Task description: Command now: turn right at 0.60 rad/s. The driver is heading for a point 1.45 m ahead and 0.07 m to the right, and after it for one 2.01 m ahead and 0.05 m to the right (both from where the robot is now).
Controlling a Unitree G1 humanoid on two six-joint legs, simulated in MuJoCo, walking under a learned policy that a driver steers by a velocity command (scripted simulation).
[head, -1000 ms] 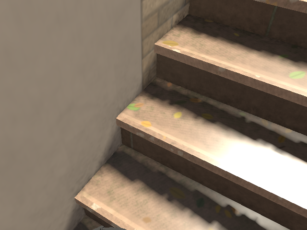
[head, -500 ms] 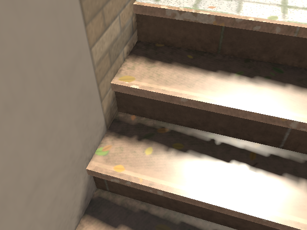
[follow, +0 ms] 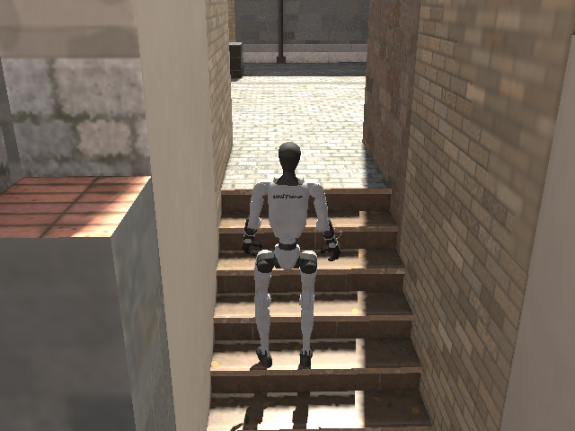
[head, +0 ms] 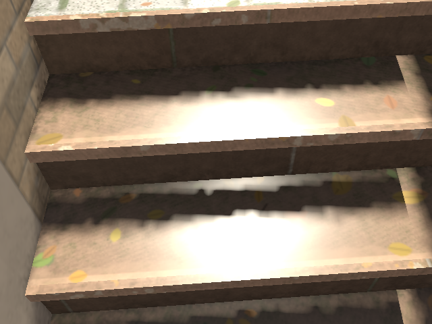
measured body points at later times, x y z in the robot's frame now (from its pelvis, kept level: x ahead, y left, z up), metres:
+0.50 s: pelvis +0.01 +0.03 +0.01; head +0.02 +0.04 +0.46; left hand +0.28 +0.19 -0.06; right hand +0.06 -0.24 -0.10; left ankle +0.00 +0.15 -0.72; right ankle +0.01 -0.10 -0.72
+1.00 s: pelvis +0.03 +0.00 +0.02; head +0.02 -0.01 +0.47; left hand +0.15 +0.21 -0.11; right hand +0.00 -0.25 -0.12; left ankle +0.00 +0.15 -0.72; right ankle -0.03 -0.11 -0.72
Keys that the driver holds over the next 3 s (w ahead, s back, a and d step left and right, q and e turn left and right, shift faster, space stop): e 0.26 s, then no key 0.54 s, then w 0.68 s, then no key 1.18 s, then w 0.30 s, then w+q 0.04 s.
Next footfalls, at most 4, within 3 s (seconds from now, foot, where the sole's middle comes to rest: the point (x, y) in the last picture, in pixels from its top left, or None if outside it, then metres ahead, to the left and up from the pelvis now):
0.48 left None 0.04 0.14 -0.76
0.76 right None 0.01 -0.12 -0.76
1.42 left None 0.33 0.02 -0.58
1.94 right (337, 238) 0.56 -0.27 -0.41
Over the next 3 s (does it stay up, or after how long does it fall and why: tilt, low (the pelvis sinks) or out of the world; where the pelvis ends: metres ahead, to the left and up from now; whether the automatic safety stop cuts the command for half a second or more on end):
stays up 0.63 -0.20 0.37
